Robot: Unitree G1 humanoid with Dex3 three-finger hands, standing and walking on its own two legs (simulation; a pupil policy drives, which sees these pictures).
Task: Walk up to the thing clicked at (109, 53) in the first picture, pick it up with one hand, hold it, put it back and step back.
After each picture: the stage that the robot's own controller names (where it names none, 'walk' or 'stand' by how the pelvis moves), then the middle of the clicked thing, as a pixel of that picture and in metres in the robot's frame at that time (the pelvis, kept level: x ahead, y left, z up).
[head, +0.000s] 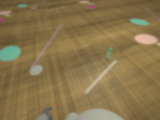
stand; (108, 53) +1.30 -0.36 -0.66
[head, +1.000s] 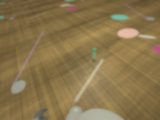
walk; (94, 53) +1.21 +0.03 -0.63
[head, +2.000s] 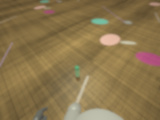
walk; (77, 71) +0.76 +0.24 -0.64
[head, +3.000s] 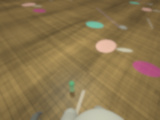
walk; (71, 86) +0.49 +0.19 -0.64
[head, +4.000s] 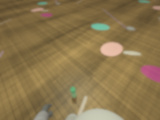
stand; (73, 92) +0.42 +0.21 -0.65
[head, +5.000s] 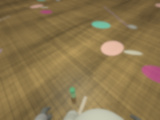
stand; (73, 92) +0.39 +0.21 -0.65
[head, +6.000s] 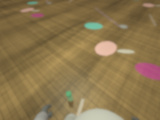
stand; (69, 96) +0.35 +0.25 -0.65
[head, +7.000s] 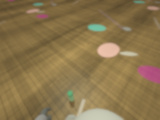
stand; (70, 96) +0.38 +0.23 -0.66
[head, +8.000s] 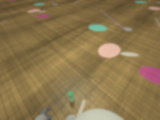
stand; (71, 96) +0.37 +0.23 -0.66
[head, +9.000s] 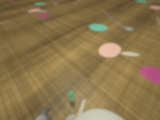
go down; (71, 96) +0.37 +0.23 -0.66
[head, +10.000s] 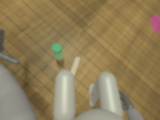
go down; (58, 53) +0.47 +0.23 -0.26
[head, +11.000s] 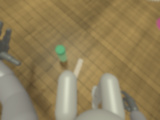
approach; (62, 54) +0.47 +0.23 -0.26
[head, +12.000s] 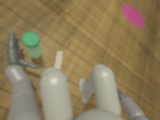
close in; (33, 47) +0.45 +0.28 -0.16
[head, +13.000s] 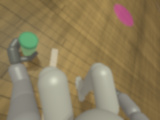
close; (29, 47) +0.44 +0.28 -0.16
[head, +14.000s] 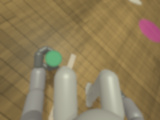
lift; (52, 60) +0.35 +0.25 -0.09
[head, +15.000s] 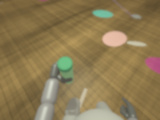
lift; (67, 72) +0.31 +0.15 +0.06
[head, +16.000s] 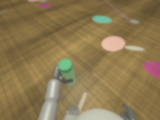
hold; (68, 74) +0.31 +0.15 +0.04
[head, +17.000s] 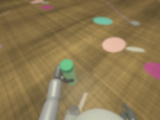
hold; (69, 74) +0.31 +0.15 +0.04
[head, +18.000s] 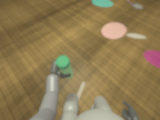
crouch; (66, 69) +0.35 +0.17 -0.01
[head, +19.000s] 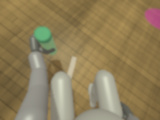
lower; (48, 44) +0.48 +0.23 -0.04
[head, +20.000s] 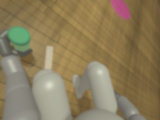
lower; (22, 44) +0.45 +0.28 -0.17
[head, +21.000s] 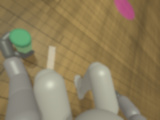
lower; (24, 46) +0.44 +0.28 -0.17
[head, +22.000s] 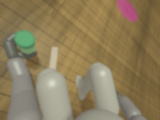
lower; (27, 47) +0.43 +0.28 -0.16
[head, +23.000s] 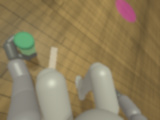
lower; (27, 48) +0.43 +0.28 -0.16
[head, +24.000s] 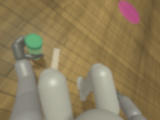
open; (35, 49) +0.43 +0.26 -0.17
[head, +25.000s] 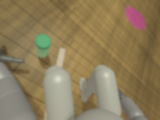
stand; (42, 48) +0.43 +0.25 -0.17
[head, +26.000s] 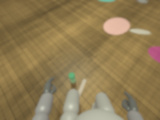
stand; (72, 78) +0.41 +0.18 -0.49
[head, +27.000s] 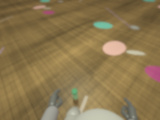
stand; (75, 94) +0.39 +0.17 -0.60
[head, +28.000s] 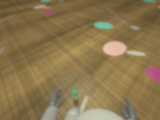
stand; (75, 94) +0.39 +0.16 -0.60
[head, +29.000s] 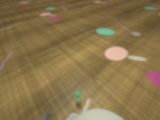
stand; (78, 96) +0.41 +0.15 -0.65
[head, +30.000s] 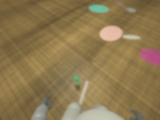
walk; (76, 80) +0.46 +0.15 -0.63
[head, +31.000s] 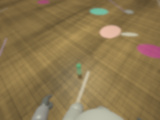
walk; (79, 69) +0.69 +0.18 -0.63
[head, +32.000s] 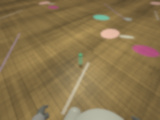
stand; (80, 59) +1.02 +0.20 -0.64
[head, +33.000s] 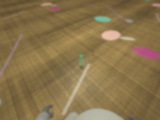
stand; (81, 60) +1.02 +0.18 -0.66
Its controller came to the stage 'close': yes
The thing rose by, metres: 0.68
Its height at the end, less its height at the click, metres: +0.00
